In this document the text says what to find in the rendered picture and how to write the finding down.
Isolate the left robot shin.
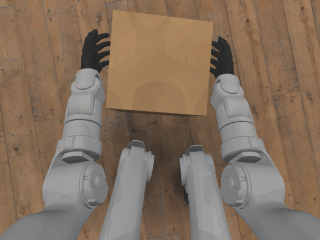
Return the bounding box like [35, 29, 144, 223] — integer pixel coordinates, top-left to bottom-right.
[117, 140, 146, 172]

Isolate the carton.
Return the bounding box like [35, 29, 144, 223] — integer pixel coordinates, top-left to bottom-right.
[106, 10, 214, 117]

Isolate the robot right thigh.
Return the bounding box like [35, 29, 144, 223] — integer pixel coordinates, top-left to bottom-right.
[179, 151, 232, 240]

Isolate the left robot hand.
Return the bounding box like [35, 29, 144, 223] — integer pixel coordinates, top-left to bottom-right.
[81, 29, 111, 73]

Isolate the left robot forearm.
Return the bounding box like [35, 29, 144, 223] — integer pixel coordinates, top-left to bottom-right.
[42, 68, 106, 203]

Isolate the right robot forearm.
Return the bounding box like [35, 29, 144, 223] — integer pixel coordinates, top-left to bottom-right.
[210, 73, 286, 194]

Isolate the right robot hand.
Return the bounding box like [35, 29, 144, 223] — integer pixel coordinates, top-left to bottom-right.
[209, 37, 234, 79]

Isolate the right robot upper arm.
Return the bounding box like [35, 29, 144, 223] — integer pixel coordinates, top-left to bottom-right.
[219, 161, 320, 240]

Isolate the left robot upper arm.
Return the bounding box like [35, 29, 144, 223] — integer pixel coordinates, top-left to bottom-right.
[0, 161, 109, 240]

